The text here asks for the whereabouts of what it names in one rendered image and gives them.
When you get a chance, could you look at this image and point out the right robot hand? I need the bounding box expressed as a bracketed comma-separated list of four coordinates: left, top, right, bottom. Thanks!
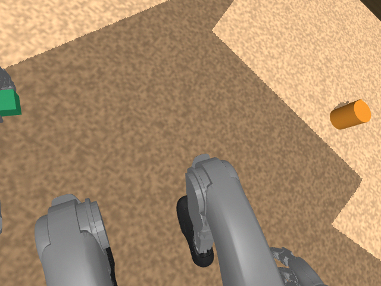
[270, 247, 324, 286]

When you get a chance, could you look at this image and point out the left robot foot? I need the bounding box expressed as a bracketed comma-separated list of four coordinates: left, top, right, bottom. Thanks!
[106, 247, 118, 286]

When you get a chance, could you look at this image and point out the right robot foot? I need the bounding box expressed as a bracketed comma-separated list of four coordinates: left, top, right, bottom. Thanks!
[176, 195, 214, 268]

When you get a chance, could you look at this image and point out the left robot hand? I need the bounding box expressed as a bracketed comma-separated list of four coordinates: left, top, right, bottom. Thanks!
[0, 67, 16, 123]

